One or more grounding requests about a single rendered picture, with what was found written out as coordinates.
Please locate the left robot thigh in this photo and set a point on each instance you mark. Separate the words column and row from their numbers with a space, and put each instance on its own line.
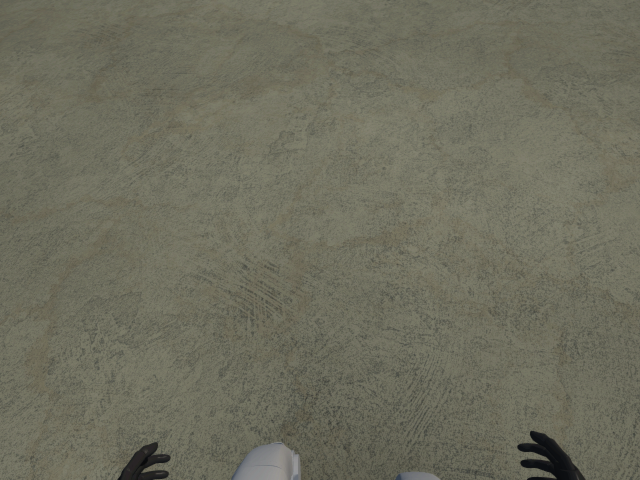
column 269, row 462

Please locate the robot left hand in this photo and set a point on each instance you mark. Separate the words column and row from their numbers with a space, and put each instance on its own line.
column 143, row 459

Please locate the robot right hand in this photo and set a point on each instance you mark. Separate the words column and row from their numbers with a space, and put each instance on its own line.
column 559, row 464

